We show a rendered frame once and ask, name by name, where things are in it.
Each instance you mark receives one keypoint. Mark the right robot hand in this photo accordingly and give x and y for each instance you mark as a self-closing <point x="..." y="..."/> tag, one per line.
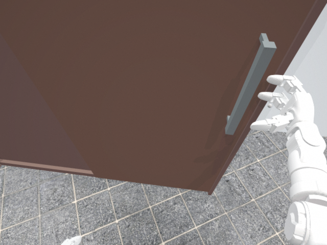
<point x="300" y="105"/>

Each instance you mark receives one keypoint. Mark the robot right upper arm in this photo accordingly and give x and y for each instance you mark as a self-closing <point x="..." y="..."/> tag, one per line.
<point x="306" y="224"/>

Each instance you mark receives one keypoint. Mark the handle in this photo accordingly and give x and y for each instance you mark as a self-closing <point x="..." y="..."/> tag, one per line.
<point x="257" y="70"/>

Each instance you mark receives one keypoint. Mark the robot right forearm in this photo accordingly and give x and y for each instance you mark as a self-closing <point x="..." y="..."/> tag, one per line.
<point x="307" y="164"/>

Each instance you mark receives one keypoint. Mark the wardrobe door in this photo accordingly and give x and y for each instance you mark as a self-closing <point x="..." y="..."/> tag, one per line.
<point x="143" y="88"/>
<point x="29" y="131"/>

